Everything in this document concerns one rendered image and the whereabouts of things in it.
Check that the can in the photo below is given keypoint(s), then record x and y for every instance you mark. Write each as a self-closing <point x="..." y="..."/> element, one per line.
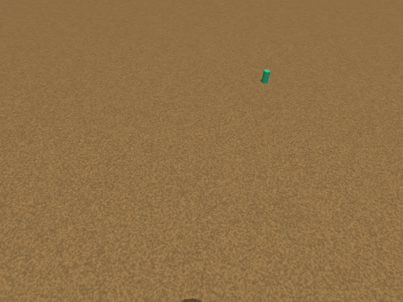
<point x="266" y="74"/>

